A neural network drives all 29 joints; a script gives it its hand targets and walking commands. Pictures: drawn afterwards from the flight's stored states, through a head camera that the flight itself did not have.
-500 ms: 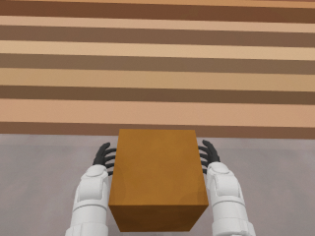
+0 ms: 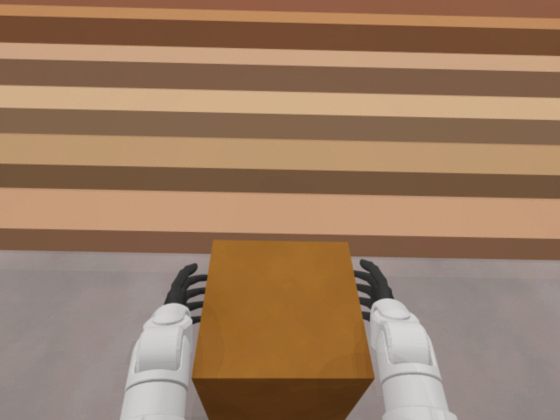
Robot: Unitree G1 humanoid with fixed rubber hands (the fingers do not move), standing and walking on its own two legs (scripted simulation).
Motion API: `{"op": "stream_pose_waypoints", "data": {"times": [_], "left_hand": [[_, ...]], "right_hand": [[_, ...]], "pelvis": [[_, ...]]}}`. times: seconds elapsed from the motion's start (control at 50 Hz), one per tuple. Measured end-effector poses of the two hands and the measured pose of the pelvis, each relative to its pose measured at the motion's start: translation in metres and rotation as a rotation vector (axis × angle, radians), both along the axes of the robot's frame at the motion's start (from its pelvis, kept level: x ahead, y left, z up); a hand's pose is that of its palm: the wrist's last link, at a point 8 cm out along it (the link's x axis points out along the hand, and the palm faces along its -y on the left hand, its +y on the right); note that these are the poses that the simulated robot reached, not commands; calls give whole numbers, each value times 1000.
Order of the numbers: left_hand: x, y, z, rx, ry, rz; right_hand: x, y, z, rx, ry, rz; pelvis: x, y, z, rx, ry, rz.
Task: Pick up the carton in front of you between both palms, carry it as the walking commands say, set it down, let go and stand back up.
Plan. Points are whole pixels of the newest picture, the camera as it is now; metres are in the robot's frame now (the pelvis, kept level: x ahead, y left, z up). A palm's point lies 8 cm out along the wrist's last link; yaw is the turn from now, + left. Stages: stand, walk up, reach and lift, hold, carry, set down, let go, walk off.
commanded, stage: reach and lift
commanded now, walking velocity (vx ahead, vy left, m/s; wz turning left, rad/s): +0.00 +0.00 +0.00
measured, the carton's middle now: (278, 338) +0.29 +0.00 -0.04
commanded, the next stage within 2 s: hold in 0.06 s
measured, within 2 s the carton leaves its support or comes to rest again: neither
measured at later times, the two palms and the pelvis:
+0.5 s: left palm (173, 318) +0.27 +0.15 +0.05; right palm (386, 312) +0.27 -0.15 +0.05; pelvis -0.02 +0.00 +0.00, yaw +0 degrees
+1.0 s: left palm (177, 245) +0.37 +0.16 +0.08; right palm (367, 237) +0.39 -0.14 +0.09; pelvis +0.10 +0.00 -0.01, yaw -1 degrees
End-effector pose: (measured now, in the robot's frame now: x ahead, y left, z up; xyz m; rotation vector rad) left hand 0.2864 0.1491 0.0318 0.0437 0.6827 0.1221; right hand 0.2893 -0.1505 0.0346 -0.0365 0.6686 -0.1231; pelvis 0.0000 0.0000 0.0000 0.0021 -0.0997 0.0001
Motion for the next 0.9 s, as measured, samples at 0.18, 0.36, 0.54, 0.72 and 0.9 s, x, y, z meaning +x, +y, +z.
{"op": "stream_pose_waypoints", "data": {"times": [0.18,0.36,0.54,0.72,0.9], "left_hand": [[-6,-1,12,-1,-29,2],[-16,-1,15,-4,-7,2],[-15,-1,15,-18,-17,11],[9,-10,34,-13,-66,11],[51,-9,52,-21,-4,48]], "right_hand": [[-6,-1,13,0,-29,1],[-15,-1,15,5,-7,-4],[-15,-1,16,16,-17,-13],[6,-10,28,42,-67,-29],[59,-8,52,47,-4,-8]], "pelvis": [[-2,-1,1,0,-16,2],[-10,-2,0,0,-45,-1],[-17,-1,-2,0,-35,-1],[2,-11,-9,-8,94,-22],[57,-9,1,24,173,21]]}}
